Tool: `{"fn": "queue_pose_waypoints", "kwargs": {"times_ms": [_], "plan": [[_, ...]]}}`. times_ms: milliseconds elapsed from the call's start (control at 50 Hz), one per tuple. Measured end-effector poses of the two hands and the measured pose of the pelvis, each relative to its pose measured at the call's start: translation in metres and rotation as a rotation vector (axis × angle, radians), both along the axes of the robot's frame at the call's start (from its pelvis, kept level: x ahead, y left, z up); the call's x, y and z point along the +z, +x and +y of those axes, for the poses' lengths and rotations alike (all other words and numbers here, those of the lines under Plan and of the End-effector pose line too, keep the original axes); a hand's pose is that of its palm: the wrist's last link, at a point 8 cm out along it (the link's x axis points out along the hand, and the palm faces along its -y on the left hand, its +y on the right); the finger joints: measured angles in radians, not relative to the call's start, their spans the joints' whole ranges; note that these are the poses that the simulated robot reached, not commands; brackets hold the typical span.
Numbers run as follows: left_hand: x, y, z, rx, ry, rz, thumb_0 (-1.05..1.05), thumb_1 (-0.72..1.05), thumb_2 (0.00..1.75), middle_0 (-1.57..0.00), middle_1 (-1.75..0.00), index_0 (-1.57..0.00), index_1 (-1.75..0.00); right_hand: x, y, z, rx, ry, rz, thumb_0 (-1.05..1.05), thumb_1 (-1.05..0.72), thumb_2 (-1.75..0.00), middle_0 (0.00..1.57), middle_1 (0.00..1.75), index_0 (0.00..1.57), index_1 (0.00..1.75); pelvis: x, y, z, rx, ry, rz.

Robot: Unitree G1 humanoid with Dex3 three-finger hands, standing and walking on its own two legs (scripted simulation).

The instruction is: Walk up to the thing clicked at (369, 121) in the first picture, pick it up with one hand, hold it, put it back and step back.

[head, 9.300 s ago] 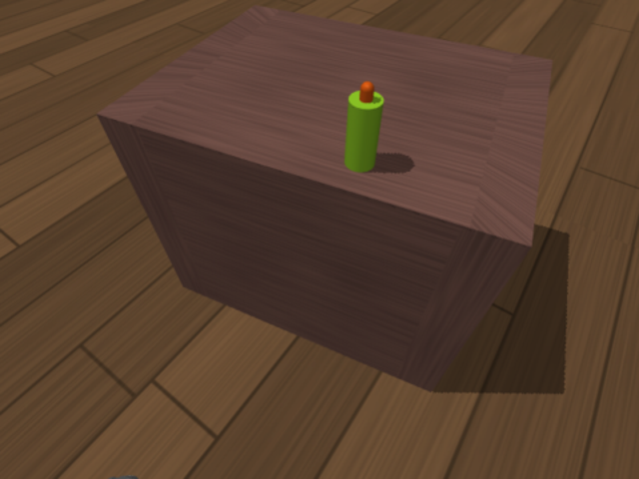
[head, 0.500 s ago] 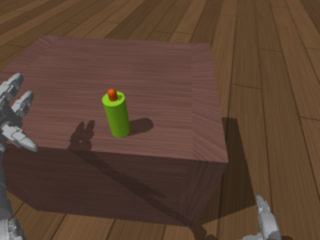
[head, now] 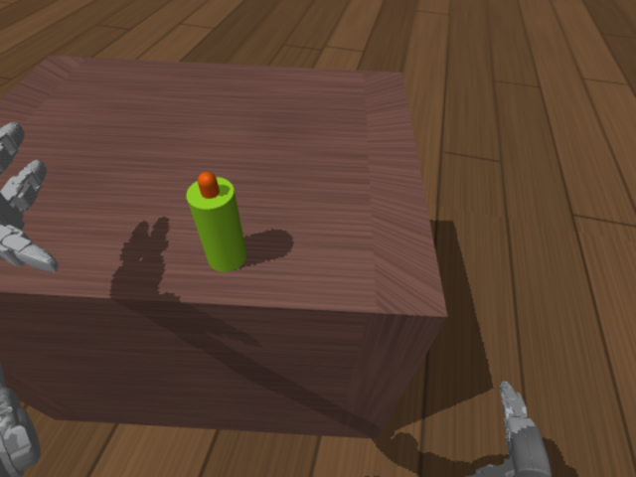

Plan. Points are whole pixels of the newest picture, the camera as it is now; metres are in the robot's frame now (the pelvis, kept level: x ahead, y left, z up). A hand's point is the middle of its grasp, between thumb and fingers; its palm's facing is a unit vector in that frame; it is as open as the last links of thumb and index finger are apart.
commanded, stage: go down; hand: left
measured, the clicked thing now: (217, 220) +0.43 +0.14 +0.06
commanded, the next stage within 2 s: approach in 1.46 s
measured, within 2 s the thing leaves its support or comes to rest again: neither
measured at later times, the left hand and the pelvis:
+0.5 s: hand (40, 195) +0.39 +0.33 +0.16, palm faces +0.05 -1.00 -0.01, open 17.5 cm; pelvis +0.01 +0.00 +0.00, yaw +0 degrees
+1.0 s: hand (46, 181) +0.42 +0.33 +0.16, palm faces +0.05 -1.00 -0.01, open 17.4 cm; pelvis +0.01 +0.00 -0.01, yaw +0 degrees
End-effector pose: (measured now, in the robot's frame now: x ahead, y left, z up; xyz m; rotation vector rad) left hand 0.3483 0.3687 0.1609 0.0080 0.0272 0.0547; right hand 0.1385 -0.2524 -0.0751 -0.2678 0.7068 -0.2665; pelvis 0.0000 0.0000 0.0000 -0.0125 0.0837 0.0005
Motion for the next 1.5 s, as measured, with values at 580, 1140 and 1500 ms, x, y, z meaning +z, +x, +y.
{"fn": "queue_pose_waypoints", "kwargs": {"times_ms": [580,1140,1500], "plan": [[-0.003,0.025,0.012,-0.004,-0.007,0.006,-0.01,-0.56,0.07,-0.05,-0.05,-0.05,-0.06,0.000,0.016,-0.001,0.006,-0.015,0.011,-0.01,0.53,-0.05,0.05,0.05,0.06,0.05,-0.003,0.012,0.000,0.005,-0.006,0.050],[-0.003,0.041,0.016,0.001,0.002,0.005,-0.01,-0.53,0.07,-0.05,-0.06,-0.06,-0.06,-0.001,0.013,-0.002,-0.006,-0.017,0.007,-0.01,0.52,-0.05,0.05,0.05,0.06,0.05,-0.008,0.015,0.004,-0.003,-0.011,0.086],[-0.004,0.033,0.015,-0.002,0.002,0.006,-0.01,-0.50,0.07,-0.05,-0.06,-0.05,-0.06,0.003,0.016,0.001,0.022,-0.017,-0.021,-0.01,0.53,-0.05,0.05,0.05,0.06,0.05,-0.009,0.012,0.003,0.005,-0.011,0.079]]}}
